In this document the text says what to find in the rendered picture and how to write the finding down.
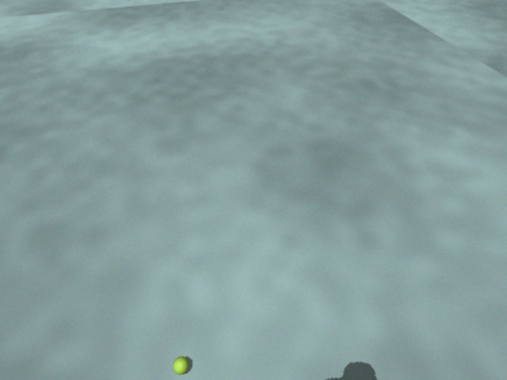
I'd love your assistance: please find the ball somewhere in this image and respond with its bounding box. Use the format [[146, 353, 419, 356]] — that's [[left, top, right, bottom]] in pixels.
[[173, 356, 189, 374]]

